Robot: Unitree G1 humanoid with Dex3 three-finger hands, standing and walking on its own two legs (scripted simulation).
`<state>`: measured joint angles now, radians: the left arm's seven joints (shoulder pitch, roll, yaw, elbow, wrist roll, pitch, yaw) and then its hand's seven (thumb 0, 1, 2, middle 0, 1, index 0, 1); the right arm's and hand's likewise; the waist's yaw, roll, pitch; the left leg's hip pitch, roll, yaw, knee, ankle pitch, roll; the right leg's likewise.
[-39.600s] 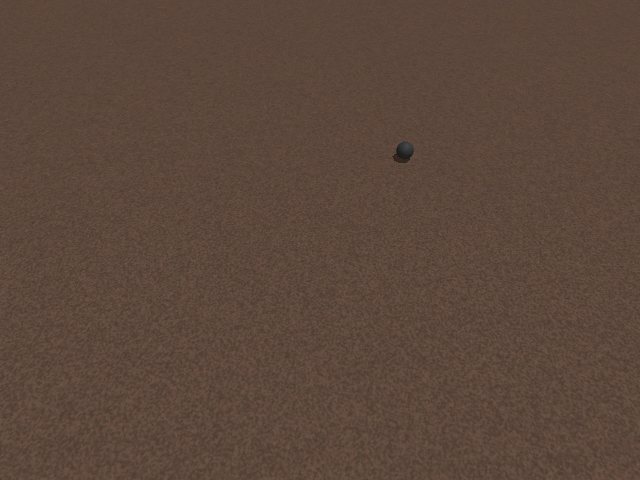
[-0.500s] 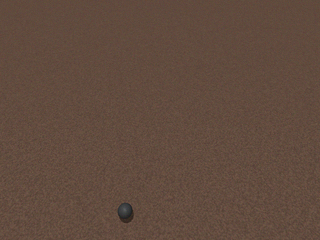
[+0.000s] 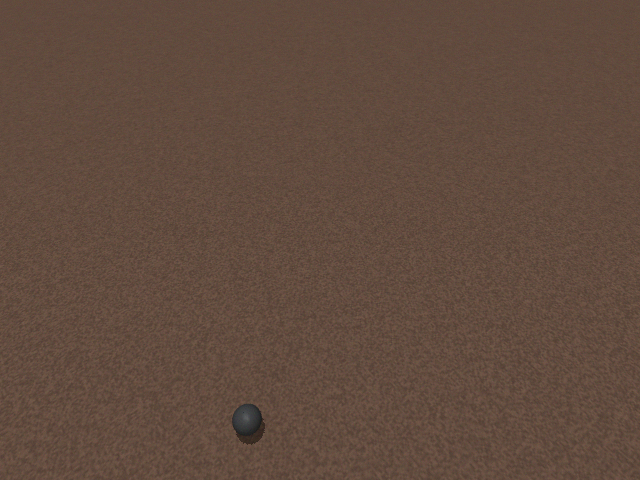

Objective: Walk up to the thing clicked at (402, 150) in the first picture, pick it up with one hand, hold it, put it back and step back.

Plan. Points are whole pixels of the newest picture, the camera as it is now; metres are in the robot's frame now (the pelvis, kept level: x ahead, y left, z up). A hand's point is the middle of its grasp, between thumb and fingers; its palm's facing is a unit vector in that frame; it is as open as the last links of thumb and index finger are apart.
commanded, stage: stand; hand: left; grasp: from above
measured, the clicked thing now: (247, 419) +0.44 +0.23 -0.74
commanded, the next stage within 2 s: step back in 0.92 s
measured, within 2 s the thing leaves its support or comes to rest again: neither
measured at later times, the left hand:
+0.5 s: hand out of the picture +0.08 +0.24 -0.16, palm faces +0.01 -0.94 -0.34, open 7.4 cm
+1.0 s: hand out of the picture +0.09 +0.25 -0.16, palm faces +0.01 -0.94 -0.35, open 7.4 cm
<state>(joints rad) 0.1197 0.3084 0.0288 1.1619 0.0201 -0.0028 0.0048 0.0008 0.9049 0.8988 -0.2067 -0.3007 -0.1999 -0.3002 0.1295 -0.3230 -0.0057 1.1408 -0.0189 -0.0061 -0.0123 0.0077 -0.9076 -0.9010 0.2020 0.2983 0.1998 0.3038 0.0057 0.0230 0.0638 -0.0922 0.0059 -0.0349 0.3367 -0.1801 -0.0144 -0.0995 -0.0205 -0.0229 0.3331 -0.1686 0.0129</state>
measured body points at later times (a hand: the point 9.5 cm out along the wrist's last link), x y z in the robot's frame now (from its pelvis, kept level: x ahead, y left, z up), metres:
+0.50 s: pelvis +0.01 +0.00 +0.00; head +0.02 -0.01 +0.45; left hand +0.08 +0.29 -0.13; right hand +0.08 -0.30 -0.14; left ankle +0.01 +0.13 -0.75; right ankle +0.01 -0.13 -0.75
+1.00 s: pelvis +0.01 +0.00 +0.00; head +0.04 -0.01 +0.44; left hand +0.09 +0.30 -0.13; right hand +0.08 -0.30 -0.14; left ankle +0.01 +0.13 -0.75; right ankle +0.01 -0.13 -0.75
